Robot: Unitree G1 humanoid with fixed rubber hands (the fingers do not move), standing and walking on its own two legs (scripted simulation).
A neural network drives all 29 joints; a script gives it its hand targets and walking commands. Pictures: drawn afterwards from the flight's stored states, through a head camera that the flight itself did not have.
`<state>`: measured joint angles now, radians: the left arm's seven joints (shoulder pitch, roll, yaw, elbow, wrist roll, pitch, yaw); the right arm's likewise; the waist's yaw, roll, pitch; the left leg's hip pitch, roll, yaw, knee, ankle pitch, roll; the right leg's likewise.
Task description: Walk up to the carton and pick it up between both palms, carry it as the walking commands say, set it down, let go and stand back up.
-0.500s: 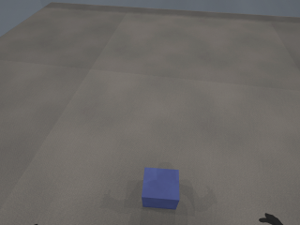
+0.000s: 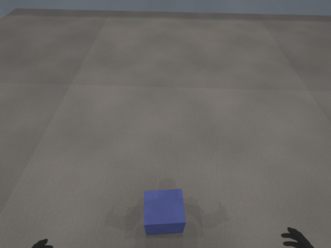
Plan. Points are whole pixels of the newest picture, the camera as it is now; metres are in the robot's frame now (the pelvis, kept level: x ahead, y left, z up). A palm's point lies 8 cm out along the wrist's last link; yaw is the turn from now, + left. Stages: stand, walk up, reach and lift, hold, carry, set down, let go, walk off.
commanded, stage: walk up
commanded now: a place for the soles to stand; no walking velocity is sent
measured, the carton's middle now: (163, 212) +0.42 +0.01 -0.66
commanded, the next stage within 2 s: reach and lift in 0.76 s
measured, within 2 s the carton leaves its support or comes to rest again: neither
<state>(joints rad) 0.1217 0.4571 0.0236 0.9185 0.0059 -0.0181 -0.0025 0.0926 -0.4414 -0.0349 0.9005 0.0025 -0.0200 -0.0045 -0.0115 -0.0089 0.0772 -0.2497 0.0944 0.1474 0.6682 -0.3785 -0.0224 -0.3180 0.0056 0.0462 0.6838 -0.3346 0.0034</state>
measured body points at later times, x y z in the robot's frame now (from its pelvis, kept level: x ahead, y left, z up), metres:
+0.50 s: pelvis +0.00 +0.00 +0.02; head +0.01 +0.00 +0.46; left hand +0.12 +0.32 -0.09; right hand +0.11 -0.34 -0.09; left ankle -0.01 +0.13 -0.72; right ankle +0.02 -0.13 -0.72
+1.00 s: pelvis -0.01 +0.01 +0.00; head +0.08 +0.01 +0.44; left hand +0.16 +0.31 -0.09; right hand +0.17 -0.31 -0.09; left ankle -0.01 +0.13 -0.72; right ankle +0.02 -0.13 -0.72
